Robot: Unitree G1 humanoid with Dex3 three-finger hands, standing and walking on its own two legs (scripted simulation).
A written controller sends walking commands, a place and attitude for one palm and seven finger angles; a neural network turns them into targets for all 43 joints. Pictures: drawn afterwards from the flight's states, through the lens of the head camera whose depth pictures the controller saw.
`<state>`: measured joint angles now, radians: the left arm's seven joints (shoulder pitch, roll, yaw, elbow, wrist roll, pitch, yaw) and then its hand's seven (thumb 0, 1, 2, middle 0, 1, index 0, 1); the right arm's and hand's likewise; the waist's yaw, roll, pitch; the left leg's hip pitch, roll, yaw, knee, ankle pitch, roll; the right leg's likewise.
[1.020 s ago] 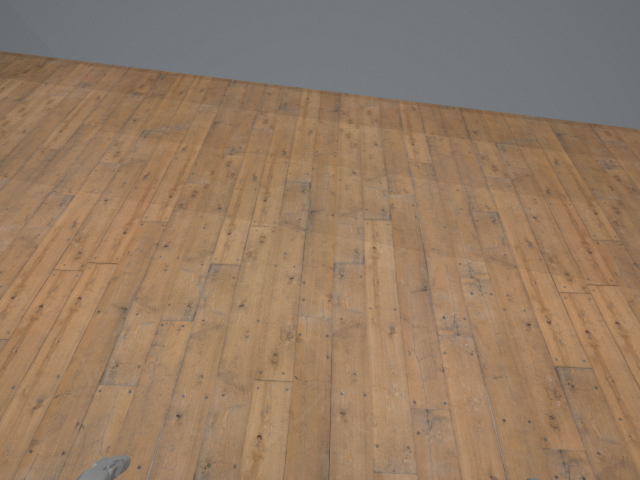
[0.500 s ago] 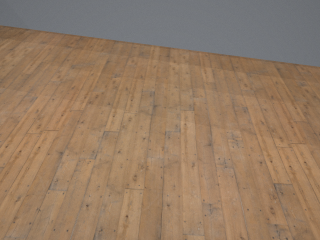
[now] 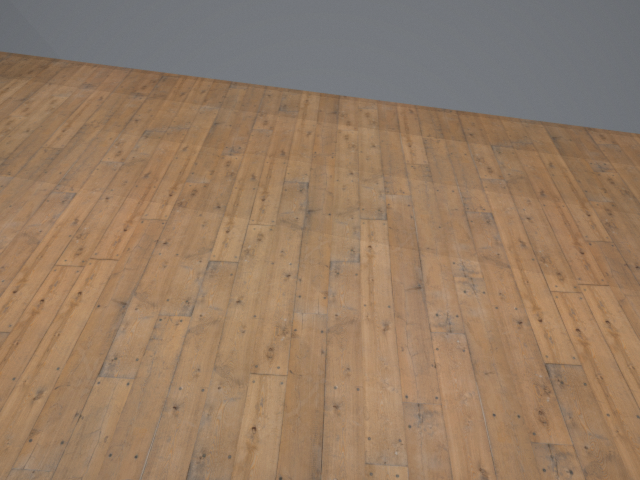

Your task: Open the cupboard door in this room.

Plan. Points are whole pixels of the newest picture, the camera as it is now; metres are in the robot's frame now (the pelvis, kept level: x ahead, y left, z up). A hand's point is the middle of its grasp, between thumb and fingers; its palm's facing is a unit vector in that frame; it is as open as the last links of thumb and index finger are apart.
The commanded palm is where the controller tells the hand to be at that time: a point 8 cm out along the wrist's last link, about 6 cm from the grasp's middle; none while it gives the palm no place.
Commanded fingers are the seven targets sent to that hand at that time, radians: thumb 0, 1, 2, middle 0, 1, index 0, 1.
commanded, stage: turn or walk to find it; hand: left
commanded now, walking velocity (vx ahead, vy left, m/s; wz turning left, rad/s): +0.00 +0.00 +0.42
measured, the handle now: out of the picture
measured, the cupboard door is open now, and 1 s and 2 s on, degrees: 0 0 0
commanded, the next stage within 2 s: none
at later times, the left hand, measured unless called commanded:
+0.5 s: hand out of the picture +0.01 +0.23 -0.18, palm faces +0.18 -0.96 -0.23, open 7.4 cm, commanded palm none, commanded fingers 0.00 0.90 0.90 -0.20 -0.30 -0.20 -0.30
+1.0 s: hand out of the picture -0.10 +0.18 -0.18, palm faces +0.44 -0.86 -0.24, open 7.4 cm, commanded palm none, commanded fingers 0.00 0.90 0.90 -0.20 -0.30 -0.20 -0.30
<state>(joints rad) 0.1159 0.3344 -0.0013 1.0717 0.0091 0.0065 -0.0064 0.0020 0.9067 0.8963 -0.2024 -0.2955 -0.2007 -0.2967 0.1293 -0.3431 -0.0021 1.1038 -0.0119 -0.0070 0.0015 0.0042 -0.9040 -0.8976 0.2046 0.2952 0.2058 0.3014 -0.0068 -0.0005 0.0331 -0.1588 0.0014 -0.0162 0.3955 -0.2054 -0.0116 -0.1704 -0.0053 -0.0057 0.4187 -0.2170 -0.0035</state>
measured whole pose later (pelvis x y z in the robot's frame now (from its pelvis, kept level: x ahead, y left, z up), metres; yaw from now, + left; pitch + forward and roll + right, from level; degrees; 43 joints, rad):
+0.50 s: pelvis -0.02 +0.02 +0.00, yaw +11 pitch +1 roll -1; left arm 0.18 0.22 0.04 0.96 0.01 0.06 0.02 0.00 0.91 0.90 -0.20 -0.30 -0.20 -0.30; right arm 0.25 -0.17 -0.03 0.98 -0.02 0.03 -0.01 0.00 -0.90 -0.90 0.21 0.30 0.21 0.30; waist -0.02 -0.01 0.06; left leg -0.31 -0.06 -0.08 0.47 -0.17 0.04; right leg -0.40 -0.03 -0.01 0.94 -0.47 0.05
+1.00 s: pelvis -0.04 -0.01 -0.01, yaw +25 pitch +0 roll +1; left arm 0.28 0.21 0.04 0.94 0.03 0.02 0.02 0.00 0.91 0.90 -0.20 -0.30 -0.20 -0.30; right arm 0.16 -0.25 -0.07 0.96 -0.01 0.07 0.01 0.00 -0.91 -0.90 0.20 0.29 0.20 0.30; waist 0.02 -0.03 0.07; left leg -0.32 0.02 0.05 0.73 -0.40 -0.05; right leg -0.21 -0.12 -0.15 0.58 -0.36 0.02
